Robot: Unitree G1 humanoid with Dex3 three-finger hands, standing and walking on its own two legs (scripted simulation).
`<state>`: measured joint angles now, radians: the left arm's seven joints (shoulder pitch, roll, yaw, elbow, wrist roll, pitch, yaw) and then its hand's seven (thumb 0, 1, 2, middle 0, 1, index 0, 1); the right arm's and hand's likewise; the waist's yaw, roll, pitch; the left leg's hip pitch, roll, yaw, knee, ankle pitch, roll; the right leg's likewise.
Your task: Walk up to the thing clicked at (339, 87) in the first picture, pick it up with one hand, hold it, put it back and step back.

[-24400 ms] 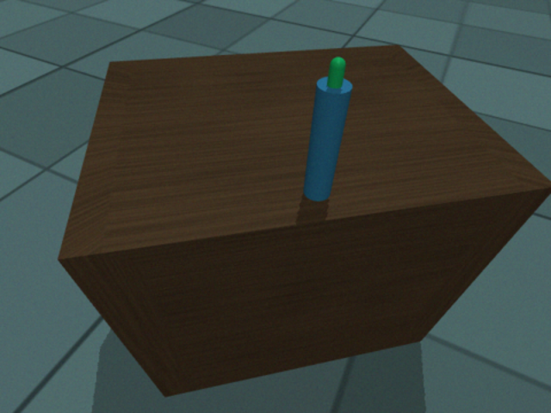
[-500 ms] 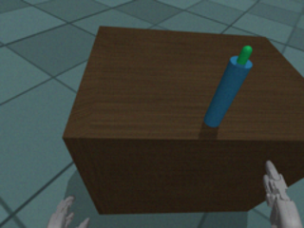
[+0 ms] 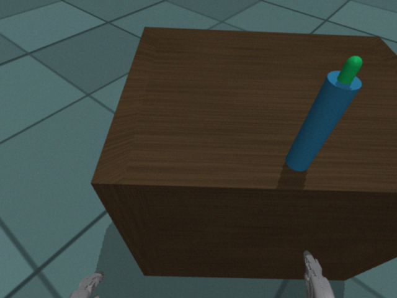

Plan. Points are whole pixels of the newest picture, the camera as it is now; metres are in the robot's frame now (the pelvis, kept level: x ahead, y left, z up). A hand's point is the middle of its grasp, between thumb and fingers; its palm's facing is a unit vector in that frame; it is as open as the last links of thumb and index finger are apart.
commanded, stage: home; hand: right
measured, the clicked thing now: (320, 120) +0.42 -0.21 +0.16
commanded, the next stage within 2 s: stand in 1.92 s
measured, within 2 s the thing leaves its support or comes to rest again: neither
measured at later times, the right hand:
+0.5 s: hand out of the picture +0.10 -0.25 -0.13, palm faces -0.04 +0.92 -0.38, open 17.5 cm
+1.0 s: hand out of the picture +0.02 -0.26 -0.14, palm faces -0.07 +0.93 -0.35, open 17.5 cm
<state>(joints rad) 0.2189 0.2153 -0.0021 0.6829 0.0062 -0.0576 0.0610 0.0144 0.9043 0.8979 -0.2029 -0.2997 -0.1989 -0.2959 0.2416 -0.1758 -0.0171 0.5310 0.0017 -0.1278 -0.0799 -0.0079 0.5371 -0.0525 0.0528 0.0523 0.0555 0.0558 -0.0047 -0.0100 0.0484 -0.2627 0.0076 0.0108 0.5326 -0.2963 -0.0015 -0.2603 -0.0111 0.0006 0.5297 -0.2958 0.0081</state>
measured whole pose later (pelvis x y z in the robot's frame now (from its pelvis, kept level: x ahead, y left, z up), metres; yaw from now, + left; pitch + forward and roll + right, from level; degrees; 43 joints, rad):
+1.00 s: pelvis -0.03 +0.00 +0.01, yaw +1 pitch -3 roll +0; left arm 0.19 0.36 -0.02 1.11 0.02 0.00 -0.01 0.01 0.91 0.90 -0.20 -0.30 -0.20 -0.29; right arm 0.18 -0.35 0.03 1.10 -0.02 -0.01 0.01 0.00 0.55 -0.05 0.05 0.05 0.06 0.05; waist 0.00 -0.01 0.04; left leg -0.15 0.01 -0.01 0.37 -0.17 -0.01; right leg -0.13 -0.01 -0.02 0.35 -0.16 0.00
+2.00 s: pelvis +0.00 +0.00 +0.01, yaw +1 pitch -2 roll +0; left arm 0.11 0.35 -0.01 1.13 0.01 0.00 0.00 0.01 0.91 0.90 -0.20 -0.30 -0.20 -0.29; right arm 0.11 -0.35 0.01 1.12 -0.01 -0.01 0.00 0.00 0.56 -0.04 0.05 0.05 0.06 0.05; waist 0.00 -0.01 0.05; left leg -0.10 0.00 -0.01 0.31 -0.18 0.00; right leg -0.08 -0.02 -0.02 0.30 -0.19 0.01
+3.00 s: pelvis +0.00 -0.01 +0.01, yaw +1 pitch -2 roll +0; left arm 0.13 0.35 -0.01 1.12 0.01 -0.01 0.00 0.01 0.91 0.90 -0.20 -0.30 -0.20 -0.30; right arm 0.12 -0.35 0.01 1.12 -0.01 -0.01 0.00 0.01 -0.90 -0.90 0.20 0.30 0.20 0.30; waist 0.00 0.00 0.05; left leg -0.10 0.00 -0.02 0.31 -0.17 -0.01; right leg -0.09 -0.01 -0.03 0.30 -0.18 0.00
